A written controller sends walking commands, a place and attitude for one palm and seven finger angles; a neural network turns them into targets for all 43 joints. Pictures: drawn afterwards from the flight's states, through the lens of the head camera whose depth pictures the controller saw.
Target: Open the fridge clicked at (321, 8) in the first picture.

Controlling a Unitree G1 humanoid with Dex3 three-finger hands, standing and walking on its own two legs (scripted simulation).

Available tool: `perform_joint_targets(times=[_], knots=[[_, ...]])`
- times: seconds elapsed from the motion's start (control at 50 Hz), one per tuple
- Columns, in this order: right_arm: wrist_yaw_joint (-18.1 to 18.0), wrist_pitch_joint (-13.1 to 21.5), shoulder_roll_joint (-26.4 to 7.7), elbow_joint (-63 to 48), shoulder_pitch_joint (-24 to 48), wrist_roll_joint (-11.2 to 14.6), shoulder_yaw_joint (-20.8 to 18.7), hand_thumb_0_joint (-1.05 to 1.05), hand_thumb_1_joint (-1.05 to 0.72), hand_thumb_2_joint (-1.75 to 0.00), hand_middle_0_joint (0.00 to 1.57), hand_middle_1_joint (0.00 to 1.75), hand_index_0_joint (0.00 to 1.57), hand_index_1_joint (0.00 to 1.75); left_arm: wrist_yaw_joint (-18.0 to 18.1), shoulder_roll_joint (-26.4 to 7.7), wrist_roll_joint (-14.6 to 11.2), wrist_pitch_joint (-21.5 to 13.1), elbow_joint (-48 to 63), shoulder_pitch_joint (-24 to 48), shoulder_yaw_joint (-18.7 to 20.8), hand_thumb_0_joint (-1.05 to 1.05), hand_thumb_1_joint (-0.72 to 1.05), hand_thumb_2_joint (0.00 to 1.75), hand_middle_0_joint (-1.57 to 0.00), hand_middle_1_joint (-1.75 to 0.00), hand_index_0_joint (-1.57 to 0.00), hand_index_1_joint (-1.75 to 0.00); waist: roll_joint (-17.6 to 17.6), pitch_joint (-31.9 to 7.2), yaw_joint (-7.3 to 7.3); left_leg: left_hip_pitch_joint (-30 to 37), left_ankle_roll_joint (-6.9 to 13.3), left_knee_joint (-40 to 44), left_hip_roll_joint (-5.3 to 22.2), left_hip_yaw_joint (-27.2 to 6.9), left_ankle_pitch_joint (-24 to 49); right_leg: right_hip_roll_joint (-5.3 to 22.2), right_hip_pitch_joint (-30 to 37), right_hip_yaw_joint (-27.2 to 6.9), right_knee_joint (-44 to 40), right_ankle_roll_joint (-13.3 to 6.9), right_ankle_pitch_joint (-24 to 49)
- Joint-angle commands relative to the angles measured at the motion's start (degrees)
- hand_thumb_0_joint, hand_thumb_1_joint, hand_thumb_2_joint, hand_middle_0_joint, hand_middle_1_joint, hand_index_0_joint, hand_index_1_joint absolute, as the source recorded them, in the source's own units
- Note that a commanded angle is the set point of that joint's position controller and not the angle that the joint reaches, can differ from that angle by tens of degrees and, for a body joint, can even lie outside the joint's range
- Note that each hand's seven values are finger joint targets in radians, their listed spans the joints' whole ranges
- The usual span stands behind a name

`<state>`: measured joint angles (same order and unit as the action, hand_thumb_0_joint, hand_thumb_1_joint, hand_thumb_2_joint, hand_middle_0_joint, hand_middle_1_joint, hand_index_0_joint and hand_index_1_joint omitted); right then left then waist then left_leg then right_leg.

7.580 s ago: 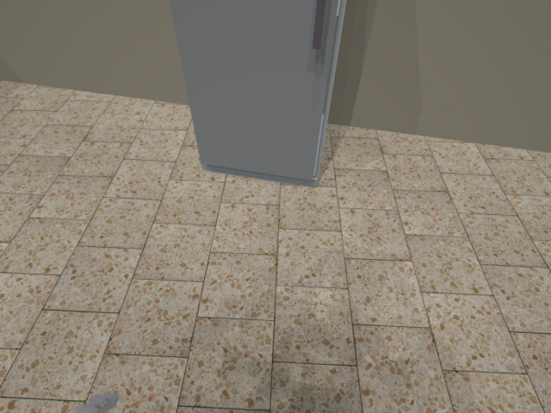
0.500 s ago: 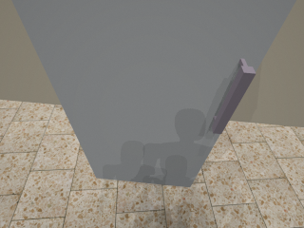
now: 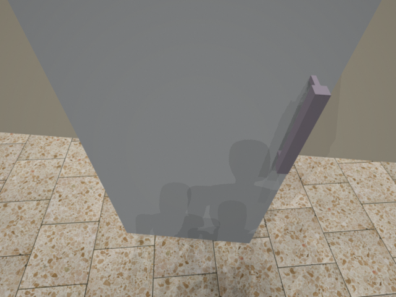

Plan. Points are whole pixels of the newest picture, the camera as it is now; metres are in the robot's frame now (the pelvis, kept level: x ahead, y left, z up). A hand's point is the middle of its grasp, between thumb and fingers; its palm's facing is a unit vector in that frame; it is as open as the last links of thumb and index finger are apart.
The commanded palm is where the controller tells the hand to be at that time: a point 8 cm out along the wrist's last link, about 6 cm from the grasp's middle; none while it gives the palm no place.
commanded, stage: look again from close up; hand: right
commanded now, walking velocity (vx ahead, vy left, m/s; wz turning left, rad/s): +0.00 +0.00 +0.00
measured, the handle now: (295, 129) +0.45 -0.19 +0.11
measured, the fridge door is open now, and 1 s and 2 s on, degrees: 0 0 0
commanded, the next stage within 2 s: raise the hand to about handle height in 0.38 s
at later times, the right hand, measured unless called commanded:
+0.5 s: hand out of the picture -0.01 -0.18 -0.17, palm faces +0.03 +0.98 -0.21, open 7.4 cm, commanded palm +0.09 -0.23 -0.07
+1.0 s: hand out of the picture +0.11 -0.22 -0.03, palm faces +0.21 +0.98 -0.04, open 9.2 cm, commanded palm +0.12 -0.26 +0.00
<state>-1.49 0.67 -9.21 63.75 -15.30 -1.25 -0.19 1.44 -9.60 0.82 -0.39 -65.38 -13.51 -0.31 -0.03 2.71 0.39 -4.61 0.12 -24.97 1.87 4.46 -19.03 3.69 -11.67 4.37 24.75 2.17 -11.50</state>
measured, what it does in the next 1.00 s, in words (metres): lowers itself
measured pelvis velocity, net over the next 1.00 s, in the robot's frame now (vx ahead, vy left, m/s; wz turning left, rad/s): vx -0.05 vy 0.00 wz -0.04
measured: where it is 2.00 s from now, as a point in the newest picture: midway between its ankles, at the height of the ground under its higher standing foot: outside the picture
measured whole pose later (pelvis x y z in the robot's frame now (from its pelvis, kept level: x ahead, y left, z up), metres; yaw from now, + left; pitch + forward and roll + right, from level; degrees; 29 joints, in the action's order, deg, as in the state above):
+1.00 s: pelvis -0.05 +0.00 -0.06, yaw -2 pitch +7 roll +1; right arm 13.1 27.7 -11.1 2.8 -29.8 14.2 -11.0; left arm 3.8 -15.5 -0.6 -13.9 -30.9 -9.3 3.1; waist 1.0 -4.6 3.3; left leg -33.0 0.7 -56.5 2.5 7.0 -30.7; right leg 4.7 -42.2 -0.2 56.1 1.6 -21.3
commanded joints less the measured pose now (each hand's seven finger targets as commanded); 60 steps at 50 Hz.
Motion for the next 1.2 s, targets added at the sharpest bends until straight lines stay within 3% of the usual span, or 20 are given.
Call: perform_joint_targets(times=[0.0,0.44,0.46,0.48,0.5,0.52,0.54,0.56,0.6,0.64,0.68,0.7,0.74,0.8,0.88,0.9,0.96,1.04,1.1,1.18], knots=[[-0.5,1.0,-7.0,-1.4,-3.9,0.1,-1.4,0.0,-0.9,-0.9,0.2,0.3,0.2,0.3,0.2,-5.1,0.0,-1.0,1.5,-2.8,1.2,0.0,0.9,0.9,-0.2,-0.3,-0.2,-0.3,1.1,0.0,-0.02,-5.3,1.1,5.4,5.1,-3.4,16.0,3.1,4.2,-2.7,-2.2,-2.3,12.1],[-0.6,0.9,-6.3,-0.7,-4.7,0.2,-1.4,0.0,-0.9,-0.9,0.2,0.3,0.2,0.3,0.2,-4.9,0.0,-1.1,1.0,-3.2,1.3,0.0,0.9,0.9,-0.2,-0.3,-0.2,-0.3,0.5,0.5,0.16,-5.3,1.0,6.1,5.3,-2.9,13.7,3.1,3.7,-3.1,-2.8,-2.3,11.9],[-2.8,2.2,-5.5,0.5,-9.2,-0.4,-0.5,0.0,-0.9,-0.9,0.2,0.3,0.2,0.3,-0.4,-6.5,-0.5,-1.5,5.5,1.9,1.6,0.0,0.9,0.9,-0.2,-0.3,-0.2,-0.3,2.2,2.8,1.5,-8.6,-0.4,7.0,8.0,-9.6,36.9,3.3,-0.7,-1.5,10.7,-1.5,13.4],[-1.7,15.0,-17.9,-89.6,35.2,11.6,-4.4,0.0,-0.88,-0.89,0.2,0.32,0.2,0.32,2.3,-15.4,-3.1,-10.0,24.0,-0.2,2.0,0.0,0.9,0.9,-0.2,-0.3,-0.2,-0.3,-9.1,-25.3,-5.73,-3.8,1.2,-0.6,2.5,-3.3,34.0,-3.1,15.3,-0.8,2.1,-4.3,16.8],[-4.9,13.3,-22.8,-84.4,25.2,7.7,-10.2,0.0,-0.85,-0.88,0.2,0.33,0.2,0.33,4.7,-9.5,-3.0,-13.8,22.6,5.1,0.1,0.0,0.9,0.9,-0.2,-0.3,-0.2,-0.3,-16.6,-19.6,-0.55,-6.3,1.2,-2.4,0.6,-3.4,23.8,-2.0,18.0,0.7,1.9,-4.1,18.8],[-6.0,11.0,-12.2,-71.5,7.2,6.9,-4.2,0.0,-0.83,-0.87,0.21,0.34,0.21,0.34,4.6,-11.5,-1.2,-16.1,20.3,1.5,1.9,0.0,0.9,0.9,-0.2,-0.3,-0.2,-0.3,-16.1,-21.2,-0.25,-6.2,1.8,-3.7,0.1,-0.4,14.7,-0.9,14.1,-1.2,0.5,-3.1,18.7],[-6.0,4.6,0.6,-55.8,-10.1,8.0,2.1,0.0,-0.81,-0.86,0.21,0.36,0.21,0.36,4.0,-8.1,-3.9,-16.4,19.1,1.6,1.6,0.0,0.9,0.9,-0.2,-0.3,-0.2,-0.3,-6.1,-11.4,-1.58,-10.2,1.1,-3.5,-0.6,0.9,13.7,-0.6,7.5,-2.1,0.8,-4.0,15.7],[-4.5,5.1,0.4,-68.7,-2.0,10.9,1.4,0.0,-0.78,-0.85,0.21,0.37,0.21,0.37,3.9,-9.7,-4.6,-16.4,23.6,2.1,2.2,0.0,0.9,0.9,-0.2,-0.3,-0.2,-0.3,-2.0,-8.2,-1.72,-11.6,0.2,-3.6,-0.6,1.9,12.9,-1.1,4.3,-3.5,1.3,-3.8,11.2],[-2.2,11.0,-2.9,-68.8,-3.0,9.7,-2.1,0.0,-0.74,-0.83,0.21,0.4,0.21,0.4,4.4,-11.4,-3.0,-17.9,27.2,3.1,3.9,0.0,0.9,0.9,-0.2,-0.3,-0.2,-0.3,5.5,-6.4,-3.03,-17.0,-0.5,-3.2,-1.1,2.1,9.2,-2.7,0.9,-2.7,5.7,-3.9,6.8],[1.7,16.0,0.9,-53.5,-15.5,10.8,-4.5,0.0,-0.69,-0.81,0.22,0.43,0.22,0.43,3.3,-10.8,-1.7,-17.6,28.1,4.1,4.8,0.0,0.9,0.9,-0.2,-0.3,-0.2,-0.3,15.7,-1.2,-0.09,-24.3,-0.9,-7.0,-1.9,2.9,5.3,-3.0,-10.0,-3.5,9.4,-2.5,2.7],[8.9,23.6,0.7,-50.2,-22.7,13.9,-7.3,0.0,-0.64,-0.79,0.22,0.47,0.22,0.47,1.6,-10.7,-1.6,-17.0,30.2,7.0,5.6,0.0,0.9,0.9,-0.2,-0.3,-0.2,-0.3,20.5,-0.1,2.68,-27.4,-0.8,-11.0,-1.6,1.4,2.7,-3.1,-18.8,-3.2,13.3,-1.7,-1.5],[13.1,26.7,-2.5,-48.0,-25.8,15.1,-11.4,0.0,-0.62,-0.78,0.22,0.48,0.22,0.48,0.6,-11.1,-2.0,-16.5,31.5,7.4,6.2,0.0,0.9,0.9,-0.2,-0.3,-0.2,-0.3,16.0,-1.3,4.74,-25.6,0.1,-12.9,-1.1,0.1,5.3,-3.5,-19.8,-2.5,14.7,-1.1,-0.5],[20.8,30.3,-6.7,-49.3,-21.4,17.7,-14.6,0.0,-0.57,-0.76,0.22,0.51,0.22,0.51,-0.1,-12.3,-2.4,-16.2,36.2,8.9,6.4,0.0,0.9,0.9,-0.2,-0.3,-0.2,-0.3,10.4,-7.1,3.99,-24.2,0.5,-16.5,0.1,-1.8,9.5,-4.6,-21.4,-1.3,18.9,-0.9,-0.2],[22.0,27.4,-12.9,-58.7,-16.6,18.3,-20.2,0.0,-0.5,-0.73,0.23,0.55,0.23,0.55,0.3,-11.8,-2.6,-14.6,40.8,9.5,6.4,0.0,0.9,0.9,-0.2,-0.3,-0.2,-0.3,-1.7,-14.3,5.61,-23.3,0.4,-18.0,0.2,-3.2,7.3,-5.2,-20.4,0.5,21.1,-2.0,-0.2],[16.1,31.7,-11.2,-81.4,-1.0,18.3,-17.3,0.0,-0.41,-0.69,0.24,0.62,0.24,0.62,1.5,-9.5,-1.6,-15.0,43.0,6.2,5.2,0.0,0.9,0.9,-0.2,-0.3,-0.2,-0.3,-7.9,-21.7,1.22,-28.4,0.3,-20.3,-1.4,-2.7,4.3,-3.4,-14.7,-1.7,23.7,-3.3,-0.1],[14.6,33.9,-11.7,-85.8,4.7,17.5,-15.7,0.0,-0.39,-0.68,0.24,0.63,0.24,0.63,1.9,-9.7,-1.1,-15.2,41.8,4.8,4.8,0.0,0.9,0.9,-0.2,-0.3,-0.2,-0.3,-5.5,-20.1,-0.99,-31.2,0.2,-21.0,-2.0,-2.7,2.5,-2.6,-15.6,-3.1,24.8,-3.6,-1.5],[14.4,38.1,-8.5,-86.7,6.6,16.1,-9.0,0.0,-0.32,-0.65,0.24,0.68,0.24,0.68,3.1,-10.2,-1.2,-17.1,39.1,3.2,3.7,0.0,0.9,0.9,-0.2,-0.3,-0.2,-0.3,-8.5,-16.0,-3.88,-36.5,0.9,-21.3,-2.5,-2.3,-3.3,-1.8,-16.3,-5.0,25.7,-3.8,-5.8],[20.6,31.2,-11.4,-76.8,6.0,16.6,-7.3,0.0,-0.22,-0.61,0.25,0.74,0.25,0.74,4.5,-12.2,-2.7,-18.3,38.3,3.5,2.5,0.0,0.9,0.9,-0.2,-0.3,-0.2,-0.3,-3.7,-11.4,-5.3,-35.6,0.3,-17.1,-2.4,-4.1,-8.4,-1.7,-19.9,-6.0,24.4,-4.0,-11.7],[23.2,19.3,-15.8,-65.8,1.7,17.6,-14.3,0.0,-0.15,-0.58,0.25,0.78,0.25,0.78,5.5,-12.2,-3.7,-16.9,39.1,5.3,2.2,0.0,0.9,0.9,-0.2,-0.3,-0.2,-0.3,-0.9,-10.5,-1.03,-31.4,0.0,-13.4,-1.6,-5.1,-12.6,-2.3,-22.2,-5.7,21.1,-3.7,-13.4],[20.4,10.4,-17.1,-71.1,-1.6,22.6,-22.6,0.0,-0.06,-0.54,0.26,0.84,0.26,0.84,5.6,-10.3,-3.6,-15.3,42.0,7.8,1.9,0.0,0.9,0.9,-0.2,-0.3,-0.2,-0.3,1.5,-18.4,3.41,-22.3,-0.7,-13.2,-1.0,-2.6,-4.3,-2.7,-16.8,-4.9,18.1,-3.4,-5.2]])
